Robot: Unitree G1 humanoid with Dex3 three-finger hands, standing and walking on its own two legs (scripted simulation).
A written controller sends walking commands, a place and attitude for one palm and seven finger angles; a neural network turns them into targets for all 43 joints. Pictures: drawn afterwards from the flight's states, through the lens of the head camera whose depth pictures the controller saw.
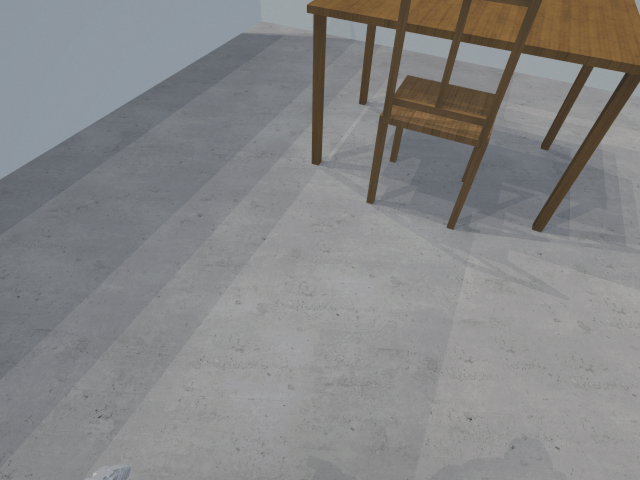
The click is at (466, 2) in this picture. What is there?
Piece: chair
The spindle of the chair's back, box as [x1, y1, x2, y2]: [435, 0, 471, 108]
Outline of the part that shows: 471,0 463,0 435,104 436,107 440,108 443,101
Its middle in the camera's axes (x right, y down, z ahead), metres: +0.43 -0.60 +1.28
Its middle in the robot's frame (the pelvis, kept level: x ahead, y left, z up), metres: +1.38 -0.37 -0.05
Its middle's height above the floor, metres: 0.72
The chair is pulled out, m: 0.00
